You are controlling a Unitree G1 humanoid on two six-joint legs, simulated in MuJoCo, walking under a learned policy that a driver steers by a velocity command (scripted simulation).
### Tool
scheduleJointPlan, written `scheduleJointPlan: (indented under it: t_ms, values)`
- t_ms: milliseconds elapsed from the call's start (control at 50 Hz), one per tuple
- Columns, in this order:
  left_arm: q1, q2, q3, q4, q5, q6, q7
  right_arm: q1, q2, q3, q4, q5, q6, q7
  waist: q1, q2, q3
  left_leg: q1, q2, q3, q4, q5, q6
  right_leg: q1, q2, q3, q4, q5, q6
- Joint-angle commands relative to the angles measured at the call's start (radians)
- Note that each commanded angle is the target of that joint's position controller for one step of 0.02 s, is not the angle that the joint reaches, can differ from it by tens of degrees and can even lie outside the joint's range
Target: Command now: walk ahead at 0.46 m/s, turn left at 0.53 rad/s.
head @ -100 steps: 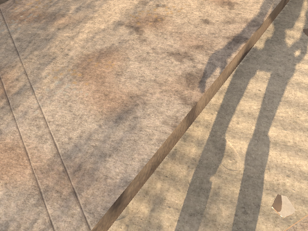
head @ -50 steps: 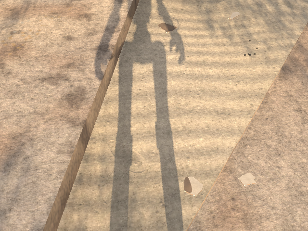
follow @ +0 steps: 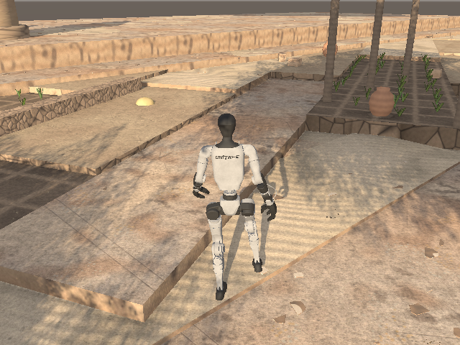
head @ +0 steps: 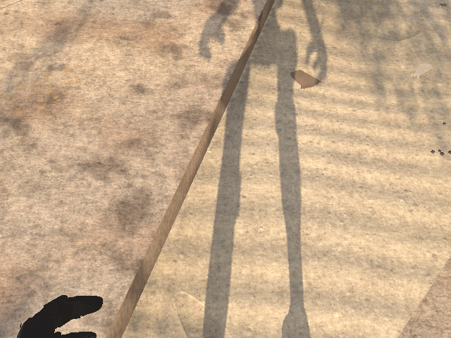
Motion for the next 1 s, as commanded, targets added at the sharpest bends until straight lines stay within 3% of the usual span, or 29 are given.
scheduleJointPlan:
  t_ms: [20, 120, 140, 160, 180, 200, 220, 240, 260, 300, 340, 440, 540, 560, 580, 600, 620, 640, 660, 700, 740, 800, 840, 860, 880, 940, 960, 980, 1000]
  values:
    - [-0.12, 0.03, 0.003, -0.084, -0.009, -0.019, -0.01, -0.001, -0.173, -0.048, -0.056, 0.008, -0.006, -0.01, -0.001, 0.111, 0.017, -0.122, 0.193, -0.172, -0.085, 0.056, 0.121, 0.167, 0.076, -0.059, -0.136, 0.074, 0.014]
    - [-0.084, 0.103, 0.037, -0.097, -0.007, -0.038, -0.023, -0.022, -0.186, -0.065, -0.063, 0.009, 0.043, -0.031, 0.035, 0.183, -0.039, 0.057, 0.206, -0.289, 0.165, 0.327, 0.055, 0.256, 0.122, -0.021, -0.297, -0.066, -0.039]
    - [-0.012, 0.113, 0.045, -0.078, -0.002, -0.042, -0.02, -0.067, -0.175, -0.062, -0.082, 0.011, 0.047, -0.033, 0.076, 0.186, -0.074, 0.061, 0.175, -0.284, 0.251, 0.386, 0.027, 0.344, 0.119, -0.036, -0.365, -0.019, -0.062]
    - [0.086, 0.142, 0.054, -0.066, 0.01, -0.047, -0.014, -0.087, -0.14, -0.05, -0.104, 0.006, 0.043, -0.029, 0.121, 0.157, -0.172, 0.008, 0.122, -0.255, 0.414, 0.356, -0.011, 0.538, 0.041, -0.009, -0.389, 0.119, -0.113]
    - [0.195, 0.205, 0.064, -0.066, 0.027, -0.044, -0.003, -0.06, -0.066, -0.024, -0.136, -0.025, 0.039, -0.026, 0.133, -0.023, -0.328, -0.199, 0.046, -0.158, 0.696, -0.074, -0.058, 0.854, -0.187, 0.156, -0.259, 0.566, -0.184]
    - [0.21, 0.21, 0.06, -0.05, 0.029, -0.024, -0.006, 0.18, -0.059, -0.009, -0.118, -0.003, 0.034, -0.015, 0.038, -0.326, -0.494, -0.475, -0.041, -0.092, 0.975, -0.597, -0.107, 1.138, -0.439, 0.511, -0.229, 0.688, -0.408]
    - [0.168, 0.137, 0.052, -0.075, 0.011, -0.003, -0.006, 0.203, -0.176, -0.033, -0.073, 0.007, 0.045, -0.018, 0.054, -0.18, -0.478, -0.514, 0.065, -0.108, 1.101, -0.479, -0.137, 1.039, -0.414, 0.514, -0.278, 0.431, -0.395]
    - [0.133, 0.069, 0.031, -0.099, 0.01, 0.013, 0.005, 0.056, -0.216, -0.048, -0.09, 0.011, 0.06, -0.021, 0.094, -0.084, -0.346, -0.547, 0.088, -0.058, 1.128, -0.403, -0.161, 0.926, -0.332, 0.34, -0.299, 0.33, -0.345]
    - [0.162, -0.001, -0.003, -0.056, 0.02, 0.03, 0.015, -0.027, -0.185, -0.052, -0.086, -0.054, 0.061, -0.013, 0.086, 0.112, -0.242, -0.466, 0.07, 0.005, 1.013, -0.343, -0.13, 0.739, -0.27, 0.202, -0.316, 0.452, -0.29]
    - [0.178, 0.061, 0.009, -0.021, 0.022, 0.034, 0.023, -0.046, -0.116, -0.04, -0.105, -0.064, 0.087, 0.016, 0.068, -0.032, -0.155, -0.419, 0.079, 0.028, 0.976, -0.288, -0.129, 0.614, -0.194, 0.064, -0.358, 0.517, -0.256]
    - [0.154, 0.084, 0.015, -0.013, 0.022, 0.031, 0.013, -0.029, -0.109, -0.042, -0.107, -0.051, 0.108, 0.029, 0.037, -0.1, -0.155, -0.383, 0.066, 0.04, 0.958, -0.251, -0.128, 0.554, -0.177, 0.002, -0.379, 0.514, -0.265]
    - [0.124, 0.093, 0.021, -0.012, 0.024, 0.05, 0.01, -0.123, -0.095, -0.033, -0.139, -0.05, 0.131, 0.04, 0.034, -0.145, -0.132, -0.315, 0.106, 0.081, 0.72, -0.186, -0.108, 0.483, -0.183, -0.085, -0.42, 0.189, -0.259]
    - [0.168, 0.14, 0.036, 0.007, 0.019, 0.091, 0.004, -0.15, -0.081, -0.018, -0.147, -0.045, 0.12, 0.038, 0.054, -0.148, -0.107, -0.111, 0.069, 0.142, 0.369, -0.174, -0.068, 0.435, -0.177, -0.09, -0.357, -0.053, -0.23]
    - [0.179, 0.14, 0.036, 0.014, 0.01, 0.102, 0.004, -0.126, -0.076, -0.016, -0.134, -0.051, 0.109, 0.034, 0.042, -0.116, -0.09, -0.036, 0.055, 0.148, 0.24, -0.106, -0.057, 0.398, -0.161, -0.104, -0.309, -0.1, -0.199]
    - [0.146, 0.123, 0.034, 0.008, -0.054, 0.096, 0.019, -0.152, -0.134, -0.034, -0.153, -0.003, 0.108, 0.019, 0.045, -0.041, -0.079, -0.009, 0.116, 0.06, 0.144, 0.018, -0.029, 0.36, -0.154, -0.076, -0.286, -0.256, -0.173]
    - [0.186, 0.046, 0.005, -0.001, -0.017, 0.091, 0.019, -0.17, -0.21, -0.042, -0.181, -0.014, 0.109, -0.002, 0.092, 0.229, -0.111, 0.086, 0.345, -0.238, 0.058, 0.217, 0.041, 0.242, -0.053, -0.191, -0.026, -0.494, -0.073]
    - [0.139, 0.075, 0.016, -0.029, -0.004, 0.095, 0.038, -0.187, -0.226, -0.043, -0.2, -0.045, 0.098, -0.005, 0.055, 0.33, -0.066, -0.097, 0.501, -0.381, -0.002, 0.228, 0.224, 0.182, 0.06, -0.182, 0.153, -0.702, -0.019]
    - [0.115, 0.126, 0.035, -0.029, -0.01, 0.102, 0.048, -0.184, -0.19, -0.033, -0.191, -0.058, 0.078, -0.002, 0.033, 0.261, -0.052, -0.15, 0.453, -0.346, -0.011, 0.165, 0.249, 0.202, 0.04, -0.106, 0.28, -0.674, -0.006]
    - [0.138, 0.128, 0.043, -0.015, -0.013, 0.109, 0.048, -0.221, -0.15, -0.021, -0.18, -0.051, 0.062, -0.001, 0.06, 0.237, -0.032, -0.15, 0.391, -0.264, -0.001, 0.127, 0.199, 0.188, 0.033, -0.085, 0.31, -0.608, -0.001]
    - [0.166, 0.118, 0.05, 0.019, -0.001, 0.119, 0.056, -0.282, -0.122, -0.011, -0.173, -0.033, 0.049, -0.002, 0.083, 0.178, -0.032, -0.118, 0.323, -0.189, 0.025, 0.172, 0.129, 0.18, 0.032, -0.073, 0.318, -0.515, 0.016]
    - [0.19, 0.087, 0.045, 0.03, -0.009, 0.118, 0.05, -0.287, -0.086, 0.004, -0.165, -0.035, 0.044, -0.006, 0.099, 0.155, -0.08, -0.084, 0.299, -0.135, 0.062, 0.37, 0.127, 0.236, 0.039, -0.072, 0.303, -0.475, 0.033]
    - [0.153, 0.04, 0.026, 0.025, -0.014, 0.116, 0.044, -0.275, -0.086, 0.001, -0.149, -0.034, 0.048, -0.008, 0.075, 0.154, -0.105, -0.025, 0.286, -0.121, 0.091, 0.388, 0.126, 0.298, 0.036, -0.083, 0.111, -0.472, 0.038]
    - [0.13, 0.042, 0.023, 0.019, -0.016, 0.117, 0.04, -0.263, -0.105, -0.005, -0.135, -0.035, 0.055, -0.008, 0.057, 0.165, -0.104, -0.014, 0.296, -0.154, 0.091, 0.343, 0.138, 0.345, 0.046, -0.093, 0.01, -0.494, 0.035]
    - [0.21, 0.031, 0.012, 0.053, 0.011, 0.144, 0.016, -0.186, -0.085, -0.001, -0.1, -0.059, 0.065, -0.003, 0.048, 0.189, -0.104, -0.005, 0.263, -0.127, 0.065, 0.261, 0.114, 0.379, 0.092, -0.155, -0.043, -0.523, -0.002]
    - [0.214, 0.029, 0.012, 0.054, 0.009, 0.151, 0.003, -0.176, -0.089, -0.003, -0.087, -0.065, 0.069, 0.004, 0.045, 0.208, -0.091, -0.021, 0.249, -0.145, 0.041, 0.084, 0.1, 0.408, 0.104, -0.165, -0.097, -0.509, -0.021]
    - [0.248, 0.028, 0.01, 0.068, 0.023, 0.131, -0.006, -0.195, -0.111, -0.016, -0.071, -0.046, 0.087, 0.01, 0.091, 0.159, -0.027, -0.2, 0.217, -0.176, 0.012, -0.401, 0.055, 0.601, 0.123, -0.192, -0.313, -0.401, -0.095]
    - [0.29, 0.045, 0.01, 0.077, 0.031, 0.114, -0.002, -0.225, -0.083, -0.011, -0.081, -0.046, 0.084, 0.01, 0.117, 0.1, -0.013, -0.315, 0.191, -0.159, 0.079, -0.42, 0.026, 0.696, 0.052, -0.088, -0.357, -0.471, -0.139]
    - [0.346, 0.131, 0.029, 0.088, 0.031, 0.102, 0.003, -0.294, -0.04, 0.001, -0.119, -0.043, 0.075, 0.013, 0.151, -0.056, 0.009, -0.444, 0.096, -0.028, 0.224, -0.381, -0.019, 0.717, -0.083, 0.107, -0.458, -0.682, -0.206]
    - [0.391, 0.204, 0.055, 0.113, 0.019, 0.098, 0.0, -0.365, -0.059, -0.003, -0.151, -0.047, 0.063, 0.018, 0.181, -0.189, 0.082, -0.502, 0.011, 0.112, 0.39, -0.28, -0.042, 0.644, -0.22, 0.34, -0.617, -0.851, -0.28]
